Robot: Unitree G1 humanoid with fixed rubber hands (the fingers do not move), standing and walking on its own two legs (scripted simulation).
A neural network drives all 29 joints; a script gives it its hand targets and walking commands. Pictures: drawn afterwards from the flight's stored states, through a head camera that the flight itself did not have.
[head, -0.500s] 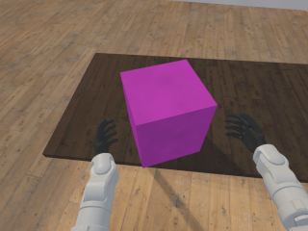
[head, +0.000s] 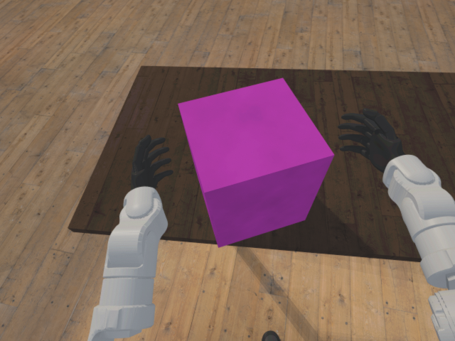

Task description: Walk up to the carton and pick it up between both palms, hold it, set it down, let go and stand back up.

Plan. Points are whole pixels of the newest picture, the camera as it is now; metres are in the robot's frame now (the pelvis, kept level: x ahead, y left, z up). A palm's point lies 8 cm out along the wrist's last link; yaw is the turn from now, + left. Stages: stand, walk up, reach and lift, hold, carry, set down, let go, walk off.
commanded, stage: reach and lift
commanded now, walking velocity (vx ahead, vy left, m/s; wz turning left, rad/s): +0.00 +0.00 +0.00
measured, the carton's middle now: (248, 168) +0.44 +0.02 -0.01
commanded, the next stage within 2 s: none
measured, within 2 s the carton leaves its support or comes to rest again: neither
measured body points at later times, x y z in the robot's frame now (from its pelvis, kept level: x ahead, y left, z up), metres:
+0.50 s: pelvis +0.01 +0.01 +0.00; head +0.10 +0.00 +0.44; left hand +0.39 +0.22 +0.12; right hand +0.50 -0.18 +0.13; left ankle -0.04 +0.17 -0.74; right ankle +0.05 -0.09 -0.74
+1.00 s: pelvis +0.00 +0.00 +0.00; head +0.10 -0.02 +0.44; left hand +0.38 +0.21 +0.06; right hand +0.49 -0.15 +0.06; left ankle -0.04 +0.17 -0.74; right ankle +0.05 -0.09 -0.74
